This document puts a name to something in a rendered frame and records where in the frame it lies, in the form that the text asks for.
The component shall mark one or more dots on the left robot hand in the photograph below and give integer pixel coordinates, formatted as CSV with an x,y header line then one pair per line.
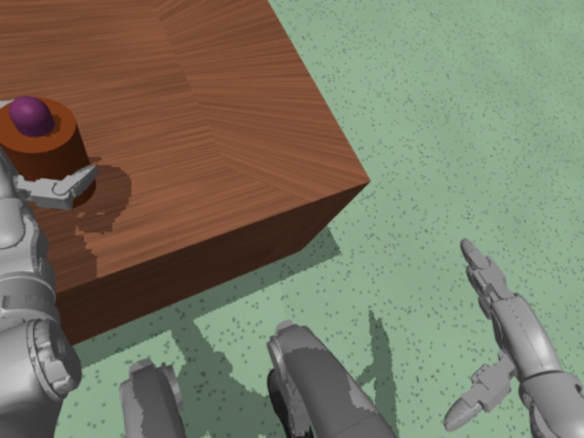
x,y
44,192

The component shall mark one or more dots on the left robot arm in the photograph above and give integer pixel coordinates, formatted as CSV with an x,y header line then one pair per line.
x,y
38,367

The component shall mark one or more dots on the right robot arm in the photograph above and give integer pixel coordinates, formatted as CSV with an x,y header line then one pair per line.
x,y
555,404

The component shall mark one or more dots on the right robot foot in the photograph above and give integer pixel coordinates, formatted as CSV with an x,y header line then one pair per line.
x,y
280,407

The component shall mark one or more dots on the right robot hand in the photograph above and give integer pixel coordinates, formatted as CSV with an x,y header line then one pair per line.
x,y
525,347

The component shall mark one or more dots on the bottle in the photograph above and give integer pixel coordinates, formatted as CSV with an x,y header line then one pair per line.
x,y
41,138

